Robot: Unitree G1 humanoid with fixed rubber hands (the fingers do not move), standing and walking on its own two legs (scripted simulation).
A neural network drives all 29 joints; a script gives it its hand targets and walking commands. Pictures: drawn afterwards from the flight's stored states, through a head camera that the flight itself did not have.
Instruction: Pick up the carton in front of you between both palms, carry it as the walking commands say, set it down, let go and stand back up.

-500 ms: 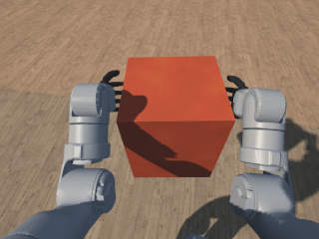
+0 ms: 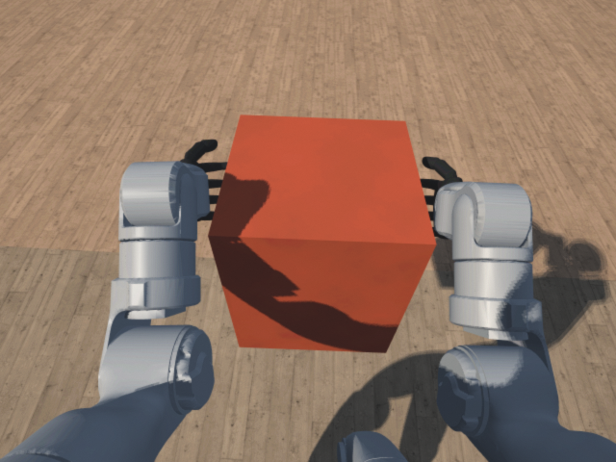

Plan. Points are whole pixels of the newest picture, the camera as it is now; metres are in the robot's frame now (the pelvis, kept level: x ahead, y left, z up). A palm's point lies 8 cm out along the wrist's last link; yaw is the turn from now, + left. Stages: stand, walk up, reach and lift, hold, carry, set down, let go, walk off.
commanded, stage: carry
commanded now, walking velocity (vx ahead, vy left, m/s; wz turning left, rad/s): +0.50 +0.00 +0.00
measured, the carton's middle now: (317, 240) +0.38 -0.02 +0.07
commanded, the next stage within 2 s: none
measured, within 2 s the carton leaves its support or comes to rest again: neither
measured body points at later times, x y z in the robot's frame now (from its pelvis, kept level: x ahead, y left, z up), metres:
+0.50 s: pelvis +0.28 -0.04 +0.03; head +0.32 -0.04 +0.48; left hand +0.66 +0.15 +0.18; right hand +0.69 -0.16 +0.18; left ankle +0.32 +0.09 -0.62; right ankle +0.29 -0.12 -0.70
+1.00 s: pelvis +0.56 +0.00 +0.06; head +0.60 +0.01 +0.50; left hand +0.97 +0.14 +0.22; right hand +0.95 -0.17 +0.21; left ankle +0.52 +0.09 -0.68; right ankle +0.69 -0.12 -0.62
